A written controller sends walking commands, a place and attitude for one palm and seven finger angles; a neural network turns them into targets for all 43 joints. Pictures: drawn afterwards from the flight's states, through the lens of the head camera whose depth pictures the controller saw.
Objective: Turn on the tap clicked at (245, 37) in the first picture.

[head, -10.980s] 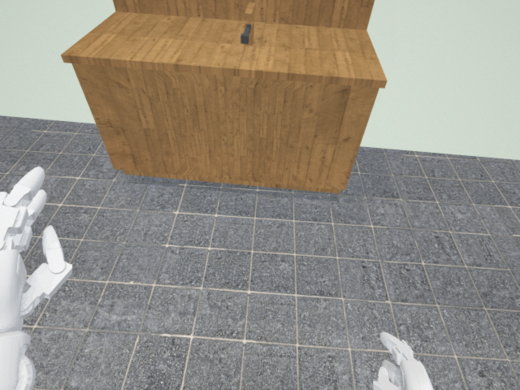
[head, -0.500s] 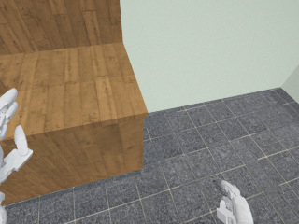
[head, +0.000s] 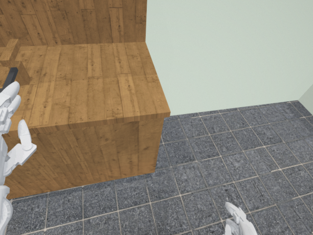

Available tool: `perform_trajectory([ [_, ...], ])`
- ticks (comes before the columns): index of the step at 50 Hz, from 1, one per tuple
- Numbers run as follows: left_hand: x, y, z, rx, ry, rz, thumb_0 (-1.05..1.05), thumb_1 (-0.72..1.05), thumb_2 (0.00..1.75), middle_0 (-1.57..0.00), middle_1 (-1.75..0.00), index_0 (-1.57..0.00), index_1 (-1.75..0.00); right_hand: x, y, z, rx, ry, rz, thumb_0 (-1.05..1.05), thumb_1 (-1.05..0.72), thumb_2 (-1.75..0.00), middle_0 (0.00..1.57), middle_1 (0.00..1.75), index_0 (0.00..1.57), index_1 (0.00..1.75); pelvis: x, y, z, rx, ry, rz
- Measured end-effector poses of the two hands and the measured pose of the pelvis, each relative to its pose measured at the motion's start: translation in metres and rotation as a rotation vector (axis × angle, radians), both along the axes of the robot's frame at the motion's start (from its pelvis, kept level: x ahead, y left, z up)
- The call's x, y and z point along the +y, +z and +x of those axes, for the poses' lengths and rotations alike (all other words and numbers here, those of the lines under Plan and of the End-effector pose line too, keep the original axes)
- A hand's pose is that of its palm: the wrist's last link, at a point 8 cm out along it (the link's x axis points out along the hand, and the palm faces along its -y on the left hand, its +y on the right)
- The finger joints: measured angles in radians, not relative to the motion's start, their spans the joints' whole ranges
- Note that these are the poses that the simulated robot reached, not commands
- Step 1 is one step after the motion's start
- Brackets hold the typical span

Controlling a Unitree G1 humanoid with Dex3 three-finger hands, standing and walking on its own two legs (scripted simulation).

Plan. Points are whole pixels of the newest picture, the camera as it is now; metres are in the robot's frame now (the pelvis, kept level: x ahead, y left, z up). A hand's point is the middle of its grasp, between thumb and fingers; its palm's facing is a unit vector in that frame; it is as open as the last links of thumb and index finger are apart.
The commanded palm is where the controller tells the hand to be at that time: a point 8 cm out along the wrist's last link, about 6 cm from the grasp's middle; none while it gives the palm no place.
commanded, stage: come to a stop and stand still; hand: left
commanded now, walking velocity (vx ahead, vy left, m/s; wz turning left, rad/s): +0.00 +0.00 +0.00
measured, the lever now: (4, 93) +0.47 +0.54 +0.02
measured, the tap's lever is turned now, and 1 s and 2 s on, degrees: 0 0 0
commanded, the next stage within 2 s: look again from close up in 0.70 s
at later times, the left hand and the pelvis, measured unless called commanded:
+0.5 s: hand (40, 129) +0.26 +0.26 +0.16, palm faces +0.37 -0.86 -0.35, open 7.4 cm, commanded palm +0.20 +0.30 +0.18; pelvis +0.05 +0.01 +0.01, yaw +1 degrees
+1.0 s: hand (43, 132) +0.26 +0.26 +0.16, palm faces +0.39 -0.85 -0.35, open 7.4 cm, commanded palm +0.20 +0.29 +0.18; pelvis +0.05 +0.01 +0.01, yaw +1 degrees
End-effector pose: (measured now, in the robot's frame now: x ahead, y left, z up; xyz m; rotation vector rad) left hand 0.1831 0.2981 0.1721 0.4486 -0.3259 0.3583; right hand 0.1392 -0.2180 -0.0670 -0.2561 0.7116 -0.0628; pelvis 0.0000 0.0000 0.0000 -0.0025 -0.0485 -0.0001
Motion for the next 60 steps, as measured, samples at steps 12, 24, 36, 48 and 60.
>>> perform_trajectory([
  [12, 0.008, -0.01, 0.011, 0.026, 0.02, -0.059, 0.01, 0.89, 0.9, -0.21, -0.3, -0.21, -0.3, 0.028, 0.013, 0.053, -0.064, 0.083, 0.008, 0.02, -0.9, -0.9, 0.2, 0.3, 0.2, 0.3, 0.012, 0.004, 0.021, 0.024, 0.012, -0.016],
  [24, 0.005, 0.002, 0.038, 0.037, -0.017, -0.026, 0.01, 0.89, 0.9, -0.21, -0.3, -0.21, -0.3, 0.027, 0.016, 0.088, -0.065, 0.058, 0.011, 0.01, -0.9, -0.9, 0.2, 0.3, 0.2, 0.3, 0.013, 0.005, 0.044, 0.04, 0.014, -0.017],
  [36, 0.004, -0.007, 0.039, 0.084, 0.018, -0.066, 0.01, 0.89, 0.9, -0.21, -0.3, -0.21, -0.31, 0.013, 0.01, 0.085, -0.013, 0.02, -0.007, 0.01, -0.9, -0.9, 0.2, 0.3, 0.2, 0.29, 0.01, 0.006, 0.05, 0.041, 0.017, -0.018],
  [48, -0.001, -0.002, 0.035, 0.082, 0.017, -0.056, 0.01, 0.89, 0.9, -0.21, -0.3, -0.21, -0.31, 0.009, 0.007, 0.076, -0.005, -0.003, 0.004, 0.01, -0.9, -0.9, 0.2, 0.3, 0.2, 0.29, 0.007, 0.006, 0.047, 0.039, 0.02, -0.016],
  [60, -0.002, -0.005, 0.026, 0.1, 0.041, -0.07, 0.01, 0.89, 0.9, -0.21, -0.3, -0.21, -0.31, 0.007, 0.004, 0.07, 0.004, -0.001, 0.009, 0.01, -0.9, -0.9, 0.2, 0.3, 0.2, 0.29, 0.005, 0.007, 0.041, 0.038, 0.024, -0.016],
])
